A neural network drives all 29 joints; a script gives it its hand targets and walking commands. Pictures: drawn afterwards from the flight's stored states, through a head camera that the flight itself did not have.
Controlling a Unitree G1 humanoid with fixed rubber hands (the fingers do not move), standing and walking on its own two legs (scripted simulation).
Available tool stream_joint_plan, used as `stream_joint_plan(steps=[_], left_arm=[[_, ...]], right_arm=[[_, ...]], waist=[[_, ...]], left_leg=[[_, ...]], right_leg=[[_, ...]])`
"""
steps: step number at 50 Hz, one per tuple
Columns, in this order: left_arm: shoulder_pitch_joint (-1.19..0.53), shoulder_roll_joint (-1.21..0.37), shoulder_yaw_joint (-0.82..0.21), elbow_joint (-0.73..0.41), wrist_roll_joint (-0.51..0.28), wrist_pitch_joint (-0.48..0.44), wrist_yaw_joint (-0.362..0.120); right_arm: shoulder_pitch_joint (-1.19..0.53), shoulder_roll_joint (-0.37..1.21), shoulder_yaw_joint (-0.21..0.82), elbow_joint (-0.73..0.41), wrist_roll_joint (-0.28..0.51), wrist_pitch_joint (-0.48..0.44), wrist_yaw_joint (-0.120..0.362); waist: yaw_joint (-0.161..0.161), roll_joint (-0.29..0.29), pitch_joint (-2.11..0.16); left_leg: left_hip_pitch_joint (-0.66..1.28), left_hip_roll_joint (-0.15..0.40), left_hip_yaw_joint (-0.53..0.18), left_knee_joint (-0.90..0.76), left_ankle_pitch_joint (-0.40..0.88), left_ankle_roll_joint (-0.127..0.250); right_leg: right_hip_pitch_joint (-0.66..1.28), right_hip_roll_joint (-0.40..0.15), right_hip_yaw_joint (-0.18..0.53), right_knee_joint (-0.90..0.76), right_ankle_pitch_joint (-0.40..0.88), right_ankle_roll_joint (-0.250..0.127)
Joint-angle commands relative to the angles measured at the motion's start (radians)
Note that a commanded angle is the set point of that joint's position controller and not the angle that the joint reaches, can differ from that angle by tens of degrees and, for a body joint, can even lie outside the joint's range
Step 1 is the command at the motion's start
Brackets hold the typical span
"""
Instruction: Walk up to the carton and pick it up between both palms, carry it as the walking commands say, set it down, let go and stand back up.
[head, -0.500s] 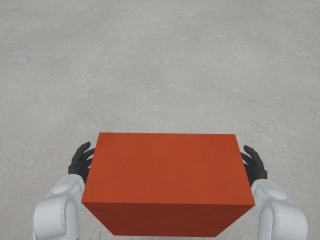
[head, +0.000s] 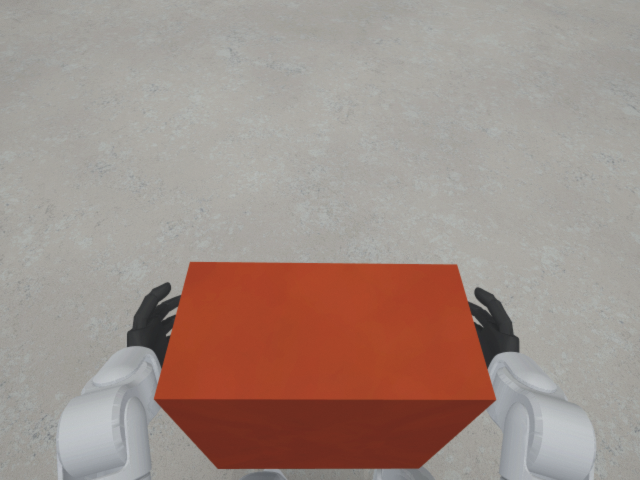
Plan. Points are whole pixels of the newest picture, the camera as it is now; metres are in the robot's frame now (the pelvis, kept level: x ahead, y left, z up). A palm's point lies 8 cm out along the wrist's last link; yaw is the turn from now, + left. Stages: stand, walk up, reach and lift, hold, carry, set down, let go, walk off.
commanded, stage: carry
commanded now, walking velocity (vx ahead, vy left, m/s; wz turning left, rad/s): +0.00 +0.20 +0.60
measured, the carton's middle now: (321, 380) +0.24 +0.01 -0.02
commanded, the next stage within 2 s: none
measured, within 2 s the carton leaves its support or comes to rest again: neither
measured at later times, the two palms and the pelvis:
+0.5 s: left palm out of the picture +0.14 +0.43 +0.08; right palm (268, 329) +0.26 +0.08 +0.08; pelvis -0.04 +0.18 +0.00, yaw +18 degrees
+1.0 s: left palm out of the picture -0.01 +0.59 +0.11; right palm (39, 381) +0.19 +0.28 +0.09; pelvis -0.11 +0.31 +0.03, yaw +34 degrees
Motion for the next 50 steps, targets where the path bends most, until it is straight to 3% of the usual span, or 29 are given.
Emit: stream_joint_plan(steps=[1, 4, 6, 7, 8, 9, 10, 11, 12, 13, 15, 18, 21, 23, 24, 25, 26, 27, 29, 31, 37, 39, 42, 43, 44, 45, 46, 47, 50], left_arm=[[-0.417, -0.738, -0.88, -0.198, -0.328, -0.006, -0.195], [-0.351, -0.7, -0.849, -0.161, -0.289, 0.002, -0.191], [-0.35, -0.688, -0.835, -0.153, -0.272, 0.006, -0.192], [-0.356, -0.682, -0.827, -0.15, -0.262, 0.008, -0.193], [-0.349, -0.676, -0.814, -0.147, -0.25, 0.009, -0.192], [-0.374, -0.689, -0.807, -0.131, -0.252, 0.006, -0.189], [-0.293, -0.699, -0.775, -0.058, -0.228, 0.008, -0.191], [-0.322, -0.706, -0.776, -0.091, -0.245, 0.007, -0.19], [-0.364, -0.687, -0.784, -0.13, -0.254, 0.012, -0.187], [-0.397, -0.665, -0.786, -0.169, -0.251, 0.021, -0.184], [-0.393, -0.669, -0.777, -0.161, -0.247, 0.041, -0.19], [-0.379, -0.669, -0.75, -0.14, -0.237, 0.059, -0.198], [-0.381, -0.677, -0.75, -0.146, -0.24, 0.058, -0.198], [-0.381, -0.688, -0.765, -0.142, -0.246, 0.053, -0.192], [-0.367, -0.695, -0.773, -0.14, -0.243, 0.052, -0.191], [-0.372, -0.692, -0.78, -0.136, -0.242, 0.048, -0.192], [-0.38, -0.71, -0.784, -0.119, -0.25, 0.048, -0.198], [-0.448, -0.713, -0.799, -0.135, -0.27, 0.034, -0.202], [-0.465, -0.789, -0.845, -0.128, -0.306, 0.013, -0.215], [-0.524, -0.818, -0.888, -0.202, -0.343, -0.005, -0.212], [-0.377, -0.704, -0.866, -0.193, -0.3, -0.003, -0.19], [-0.35, -0.687, -0.846, -0.173, -0.279, 0.002, -0.193], [-0.363, -0.672, -0.813, -0.158, -0.251, 0.008, -0.197], [-0.363, -0.666, -0.8, -0.154, -0.244, 0.007, -0.196], [-0.346, -0.69, -0.783, -0.076, -0.234, 0.007, -0.196], [-0.308, -0.704, -0.765, -0.069, -0.227, 0.008, -0.197], [-0.333, -0.698, -0.766, -0.101, -0.241, 0.01, -0.194], [-0.374, -0.674, -0.774, -0.145, -0.243, 0.018, -0.191], [-0.39, -0.666, -0.759, -0.153, -0.238, 0.047, -0.197]], right_arm=[[-0.367, 0.663, 0.788, -0.163, 0.274, -0.001, 0.141], [-0.355, 0.627, 0.806, -0.161, 0.284, 0.016, 0.143], [-0.392, 0.624, 0.822, -0.164, 0.301, 0.026, 0.149], [-0.42, 0.622, 0.827, -0.164, 0.31, 0.03, 0.151], [-0.452, 0.613, 0.83, -0.165, 0.322, 0.035, 0.152], [-0.468, 0.598, 0.841, -0.171, 0.333, 0.045, 0.155], [-0.478, 0.567, 0.845, -0.171, 0.311, 0.044, 0.166], [-0.487, 0.583, 0.829, -0.144, 0.316, 0.039, 0.167], [-0.471, 0.611, 0.816, -0.088, 0.324, 0.043, 0.166], [-0.466, 0.628, 0.817, -0.065, 0.34, 0.048, 0.166], [-0.47, 0.642, 0.815, -0.073, 0.334, 0.055, 0.162], [-0.464, 0.651, 0.803, -0.056, 0.327, 0.07, 0.158], [-0.487, 0.67, 0.799, -0.055, 0.332, 0.075, 0.16], [-0.482, 0.676, 0.781, -0.036, 0.328, 0.075, 0.163], [-0.438, 0.668, 0.766, -0.013, 0.322, 0.072, 0.164], [-0.418, 0.677, 0.75, -0.002, 0.32, 0.067, 0.168], [-0.401, 0.661, 0.733, 0.0, 0.313, 0.053, 0.165], [-0.439, 0.687, 0.749, -0.025, 0.319, 0.037, 0.164], [-0.401, 0.709, 0.747, -0.05, 0.286, 0.021, 0.157], [-0.43, 0.742, 0.762, -0.124, 0.284, 0.001, 0.157], [-0.344, 0.634, 0.799, -0.17, 0.284, 0.004, 0.141], [-0.361, 0.617, 0.81, -0.172, 0.291, 0.014, 0.143], [-0.447, 0.609, 0.83, -0.176, 0.311, 0.029, 0.149], [-0.476, 0.606, 0.839, -0.187, 0.324, 0.036, 0.152], [-0.456, 0.573, 0.839, -0.166, 0.309, 0.05, 0.16], [-0.475, 0.563, 0.831, -0.164, 0.298, 0.04, 0.166], [-0.47, 0.598, 0.82, -0.122, 0.311, 0.042, 0.166], [-0.463, 0.621, 0.815, -0.08, 0.327, 0.048, 0.166], [-0.47, 0.64, 0.814, -0.076, 0.33, 0.06, 0.16]], waist=[[-0.04, 0.162, -0.386], [-0.04, 0.162, -0.355], [-0.034, 0.172, -0.336], [-0.027, 0.182, -0.328], [0.001, 0.115, -0.338], [0.016, -0.372, -0.379], [-0.022, -0.346, -0.252], [-0.03, -0.151, -0.24], [-0.039, -0.046, -0.232], [-0.043, -0.028, -0.217], [-0.047, -0.095, -0.184], [-0.039, -0.205, -0.209], [-0.029, -0.337, -0.25], [-0.03, -0.348, -0.266], [-0.043, -0.229, -0.289], [-0.063, 0.01, -0.272], [-0.058, 0.397, -0.237], [-0.069, 0.405, -0.286], [-0.06, 0.272, -0.351], [-0.044, 0.235, -0.407], [-0.041, 0.186, -0.38], [-0.038, 0.183, -0.363], [-0.014, 0.155, -0.346], [0.009, -0.106, -0.362], [-0.005, -0.459, -0.313], [-0.029, -0.235, -0.227], [-0.037, -0.1, -0.24], [-0.043, -0.03, -0.212], [-0.045, -0.11, -0.172]], left_leg=[[0.361, 0.272, -0.336, -0.234, 0.399, 0.093], [0.314, 0.251, -0.361, -0.32, 0.419, 0.034], [0.216, 0.181, -0.297, -0.397, 0.37, -0.088], [0.117, 0.12, -0.227, -0.418, 0.334, -0.191], [-0.039, 0.015, -0.12, -0.312, 0.227, -0.31], [-0.18, -0.072, -0.05, 0.316, -0.198, -0.307], [-0.328, 0.069, -0.128, 0.551, -0.278, -0.203], [-0.263, 0.111, -0.189, 0.64, -0.212, -0.172], [-0.258, 0.109, -0.141, 0.685, -0.156, -0.168], [-0.259, 0.101, -0.095, 0.709, -0.103, -0.17], [-0.201, 0.094, 0.005, 0.535, -0.07, -0.171], [-0.06, 0.062, 0.09, 0.271, -0.151, -0.155], [0.022, 0.063, 0.11, 0.109, -0.143, -0.141], [0.086, 0.042, 0.132, -0.069, -0.093, -0.123], [0.189, 0.022, 0.092, -0.179, -0.039, -0.121], [0.263, 0.122, -0.058, -0.263, 0.053, -0.117], [0.343, 0.344, -0.436, -0.25, 0.454, -0.025], [0.377, 0.363, -0.428, -0.22, 0.562, 0.062], [0.397, 0.289, -0.309, -0.153, 0.506, 0.091], [0.393, 0.234, -0.227, -0.121, 0.426, 0.087], [0.326, 0.26, -0.377, -0.271, 0.351, 0.086], [0.27, 0.229, -0.367, -0.327, 0.349, 0.024], [0.004, 0.061, -0.18, -0.39, 0.204, -0.227], [-0.177, -0.05, -0.077, -0.1, -0.02, -0.303], [-0.29, -0.019, -0.052, 0.43, -0.314, -0.223], [-0.299, 0.099, -0.168, 0.551, -0.216, -0.159], [-0.257, 0.104, -0.159, 0.624, -0.156, -0.153], [-0.254, 0.095, -0.112, 0.68, -0.094, -0.157], [-0.226, 0.082, 0.011, 0.51, -0.057, -0.171]], right_leg=[[0.007, 0.009, 0.046, -0.1, 0.026, -0.027], [0.135, 0.06, 0.025, -0.281, 0.051, -0.07], [0.333, 0.099, -0.021, -0.499, 0.094, -0.102], [0.51, 0.104, -0.063, -0.685, 0.124, -0.116], [0.763, 0.021, -0.045, -0.91, 0.253, -0.158], [0.775, -0.427, 0.41, -0.954, 0.255, -0.309], [0.573, -0.587, 0.493, -0.973, 0.415, -0.342], [0.501, -0.497, 0.347, -0.927, 0.479, -0.299], [0.488, -0.408, 0.19, -0.873, 0.494, -0.245], [0.493, -0.334, 0.083, -0.809, 0.523, -0.206], [0.437, -0.246, -0.063, -0.735, 0.592, -0.158], [0.425, -0.273, -0.099, -0.685, 0.807, -0.133], [0.445, -0.319, -0.1, -0.671, 0.729, -0.091], [0.447, -0.322, -0.106, -0.605, 0.647, -0.058], [0.398, -0.282, -0.125, -0.466, 0.572, -0.028], [0.246, -0.216, -0.125, -0.29, 0.27, -0.002], [-0.06, -0.04, -0.127, -0.101, -0.203, 0.047], [-0.116, -0.028, -0.019, 0.032, -0.246, 0.029], [-0.127, -0.029, 0.045, 0.116, -0.124, 0.009], [-0.095, -0.024, 0.055, 0.084, 0.011, 0.001], [0.051, 0.043, 0.042, -0.177, 0.038, -0.048], [0.17, 0.081, 0.023, -0.322, 0.059, -0.08], [0.649, 0.088, -0.069, -0.826, 0.179, -0.128], [0.832, -0.185, 0.2, -0.95, 0.191, -0.226], [0.629, -0.57, 0.557, -0.961, 0.336, -0.367], [0.505, -0.534, 0.43, -0.966, 0.438, -0.324], [0.466, -0.445, 0.277, -0.924, 0.437, -0.266], [0.449, -0.358, 0.138, -0.871, 0.449, -0.216], [0.432, -0.251, -0.035, -0.768, 0.515, -0.158]])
